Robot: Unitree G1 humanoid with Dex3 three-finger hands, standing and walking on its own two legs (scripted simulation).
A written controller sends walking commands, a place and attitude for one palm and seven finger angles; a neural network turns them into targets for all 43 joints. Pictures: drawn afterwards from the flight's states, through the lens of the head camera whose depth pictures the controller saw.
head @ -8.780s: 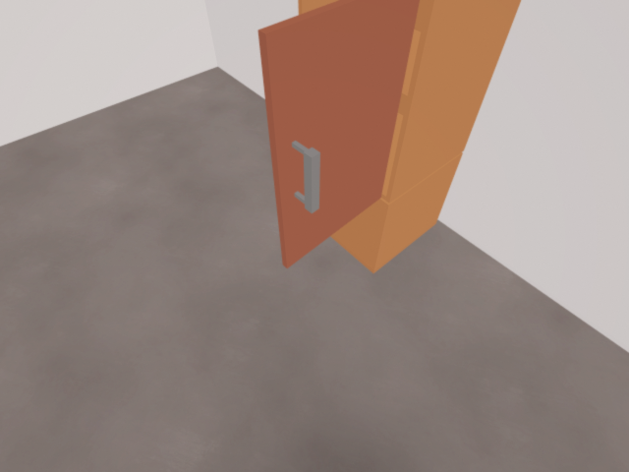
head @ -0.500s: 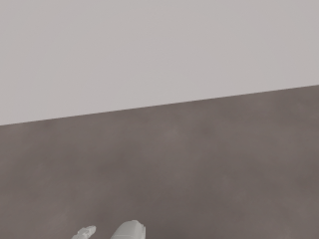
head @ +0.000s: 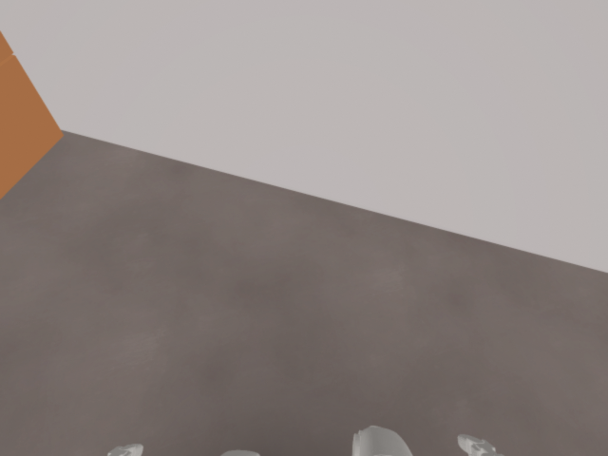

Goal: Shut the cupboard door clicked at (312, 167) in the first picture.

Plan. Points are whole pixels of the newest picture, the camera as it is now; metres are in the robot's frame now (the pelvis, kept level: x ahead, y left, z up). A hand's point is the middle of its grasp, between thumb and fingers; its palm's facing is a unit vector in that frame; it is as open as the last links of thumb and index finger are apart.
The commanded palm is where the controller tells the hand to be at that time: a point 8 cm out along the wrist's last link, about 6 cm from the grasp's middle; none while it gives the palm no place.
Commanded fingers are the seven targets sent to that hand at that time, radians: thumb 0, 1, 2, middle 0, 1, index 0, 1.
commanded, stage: walk to a spot facing it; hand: left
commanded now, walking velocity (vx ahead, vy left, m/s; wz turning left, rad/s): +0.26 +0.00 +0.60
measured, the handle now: out of the picture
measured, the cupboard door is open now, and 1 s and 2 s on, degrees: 93 93 93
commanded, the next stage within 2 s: turn to face it in 1.98 s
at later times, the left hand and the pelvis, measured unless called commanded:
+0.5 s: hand out of the picture +0.10 +0.14 -0.14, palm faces +0.33 -0.91 -0.26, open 7.3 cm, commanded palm none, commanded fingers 0.00 0.90 0.90 -0.20 -0.30 -0.20 -0.30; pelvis +0.10 -0.06 +0.01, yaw +19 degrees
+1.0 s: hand (160, 395) +0.20 +0.24 -0.18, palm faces +0.62 -0.77 -0.15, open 7.4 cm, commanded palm none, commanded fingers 0.00 0.90 0.90 -0.20 -0.30 -0.20 -0.30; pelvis +0.27 +0.07 +0.00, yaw +35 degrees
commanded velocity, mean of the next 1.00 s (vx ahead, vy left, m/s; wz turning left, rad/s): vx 0.32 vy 0.00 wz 0.50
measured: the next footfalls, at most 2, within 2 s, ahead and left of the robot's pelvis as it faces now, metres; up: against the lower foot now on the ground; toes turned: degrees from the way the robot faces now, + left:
right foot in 0.30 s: +0.09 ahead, -0.16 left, +0.00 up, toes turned +7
left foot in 0.80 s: +0.26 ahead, +0.11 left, +0.00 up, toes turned +37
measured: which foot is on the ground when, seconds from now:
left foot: down 0.00-0.30, up 0.32-0.78, down 0.80-1.00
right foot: up 0.00-0.28, down 0.30-0.76, up 0.78-1.00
